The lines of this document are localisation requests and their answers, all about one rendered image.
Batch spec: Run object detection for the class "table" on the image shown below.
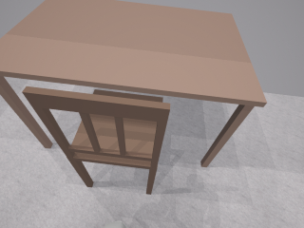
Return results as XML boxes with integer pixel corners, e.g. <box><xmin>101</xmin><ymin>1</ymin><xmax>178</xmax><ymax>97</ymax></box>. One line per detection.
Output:
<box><xmin>0</xmin><ymin>0</ymin><xmax>267</xmax><ymax>167</ymax></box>

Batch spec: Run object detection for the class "chair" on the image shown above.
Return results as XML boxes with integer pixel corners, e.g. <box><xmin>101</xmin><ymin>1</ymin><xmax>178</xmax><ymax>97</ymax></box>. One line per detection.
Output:
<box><xmin>22</xmin><ymin>86</ymin><xmax>171</xmax><ymax>195</ymax></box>

